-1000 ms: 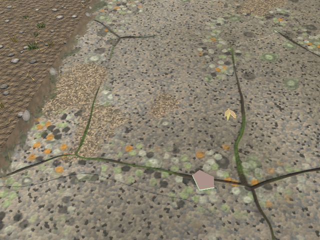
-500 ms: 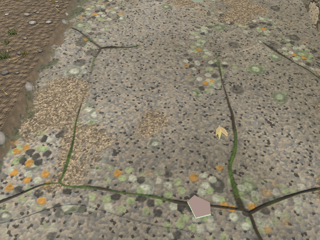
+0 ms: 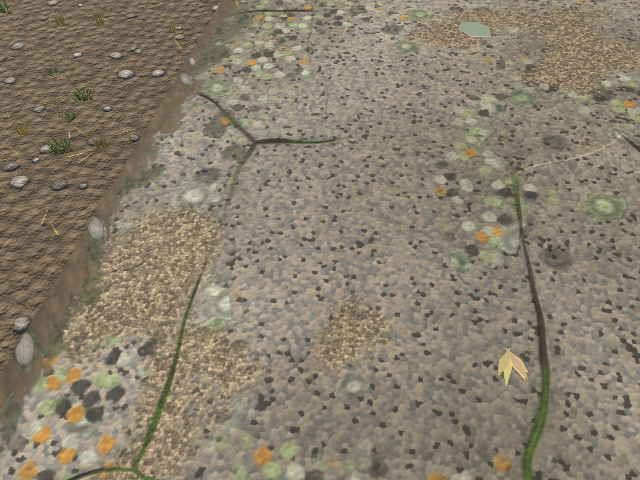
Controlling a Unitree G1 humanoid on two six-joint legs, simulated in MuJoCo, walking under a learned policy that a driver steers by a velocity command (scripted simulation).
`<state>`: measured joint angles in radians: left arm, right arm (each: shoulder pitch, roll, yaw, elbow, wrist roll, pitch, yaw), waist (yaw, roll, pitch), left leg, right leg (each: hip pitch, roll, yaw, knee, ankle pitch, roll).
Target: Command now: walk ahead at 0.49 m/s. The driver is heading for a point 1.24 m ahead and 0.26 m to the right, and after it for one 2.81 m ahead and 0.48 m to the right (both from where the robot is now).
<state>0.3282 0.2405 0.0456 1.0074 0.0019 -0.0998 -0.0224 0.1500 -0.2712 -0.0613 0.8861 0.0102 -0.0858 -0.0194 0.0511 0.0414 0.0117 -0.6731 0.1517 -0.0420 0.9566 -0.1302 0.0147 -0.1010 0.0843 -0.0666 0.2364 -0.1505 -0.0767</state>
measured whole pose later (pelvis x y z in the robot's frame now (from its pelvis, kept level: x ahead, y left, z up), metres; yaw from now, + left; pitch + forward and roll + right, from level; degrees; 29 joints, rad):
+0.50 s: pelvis +0.29 +0.08 +0.00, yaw -8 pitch +0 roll +2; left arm 0.21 0.29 0.08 0.92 -0.04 -0.04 0.01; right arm 0.28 -0.24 -0.07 0.93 -0.02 -0.12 0.01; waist -0.03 -0.05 0.03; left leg -0.13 -0.03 0.17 0.30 -0.18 0.06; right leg -0.63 -0.11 0.07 1.08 -0.19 -0.04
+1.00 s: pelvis +0.54 -0.04 -0.01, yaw -25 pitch +1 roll +0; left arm 0.26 0.26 0.09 0.81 -0.01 -0.06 -0.02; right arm 0.13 -0.29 -0.07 0.80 0.00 -0.12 -0.01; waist 0.02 0.03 0.05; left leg -0.54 0.10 -0.05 1.12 -0.32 -0.01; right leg -0.26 0.11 0.01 0.40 -0.16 -0.11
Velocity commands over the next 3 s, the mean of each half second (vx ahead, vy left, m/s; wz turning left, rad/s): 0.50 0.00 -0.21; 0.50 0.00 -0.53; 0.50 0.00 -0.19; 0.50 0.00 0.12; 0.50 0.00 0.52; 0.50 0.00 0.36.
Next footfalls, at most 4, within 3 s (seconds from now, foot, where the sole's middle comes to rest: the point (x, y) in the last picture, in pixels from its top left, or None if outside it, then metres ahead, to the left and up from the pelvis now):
0.24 left None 0.33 0.16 -0.78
0.82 right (411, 448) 0.58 -0.12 -0.78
1.34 left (386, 303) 0.95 -0.08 -0.78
1.86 right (519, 269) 1.08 -0.43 -0.78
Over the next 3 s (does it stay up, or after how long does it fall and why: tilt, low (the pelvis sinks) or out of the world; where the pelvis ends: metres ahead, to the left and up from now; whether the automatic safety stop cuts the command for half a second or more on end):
stays up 1.60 -0.41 -0.01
